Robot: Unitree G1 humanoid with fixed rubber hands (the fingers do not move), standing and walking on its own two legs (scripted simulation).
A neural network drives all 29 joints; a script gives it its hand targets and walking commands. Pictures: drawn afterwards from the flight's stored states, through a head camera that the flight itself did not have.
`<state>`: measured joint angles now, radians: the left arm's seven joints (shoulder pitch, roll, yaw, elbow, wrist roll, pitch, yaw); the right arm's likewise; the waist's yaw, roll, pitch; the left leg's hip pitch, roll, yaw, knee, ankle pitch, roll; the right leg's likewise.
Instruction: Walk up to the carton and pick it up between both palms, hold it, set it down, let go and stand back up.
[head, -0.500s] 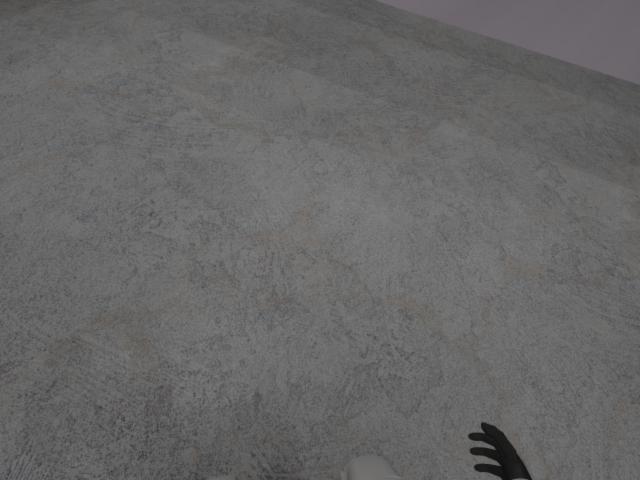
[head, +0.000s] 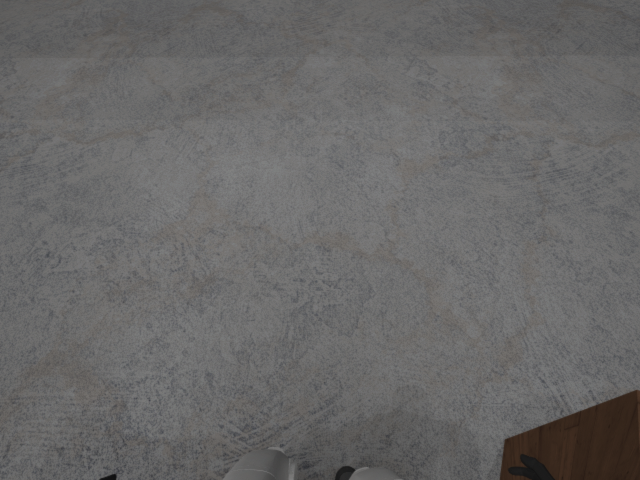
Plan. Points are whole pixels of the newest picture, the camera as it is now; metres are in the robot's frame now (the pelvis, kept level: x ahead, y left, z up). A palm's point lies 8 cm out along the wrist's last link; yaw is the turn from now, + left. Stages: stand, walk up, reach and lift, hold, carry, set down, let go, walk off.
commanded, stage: walk up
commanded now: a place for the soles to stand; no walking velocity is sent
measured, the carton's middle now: out of the picture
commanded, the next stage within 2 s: none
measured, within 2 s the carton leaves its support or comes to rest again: neither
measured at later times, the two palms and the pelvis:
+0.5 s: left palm out of the picture +0.07 +0.20 -0.11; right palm out of the picture -0.06 -0.35 -0.11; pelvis -0.07 -0.06 +0.00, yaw -27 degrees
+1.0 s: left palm (277, 378) +0.25 +0.07 -0.10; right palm out of the picture -0.06 -0.35 -0.11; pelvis +0.00 -0.07 -0.02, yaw -52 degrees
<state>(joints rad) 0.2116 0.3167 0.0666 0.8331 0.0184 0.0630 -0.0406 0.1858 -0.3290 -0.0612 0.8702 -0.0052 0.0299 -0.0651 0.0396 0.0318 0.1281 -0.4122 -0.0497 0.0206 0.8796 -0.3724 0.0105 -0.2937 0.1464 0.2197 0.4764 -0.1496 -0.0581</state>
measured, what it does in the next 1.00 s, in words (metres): steps on the spot, turning right: left foot, then right foot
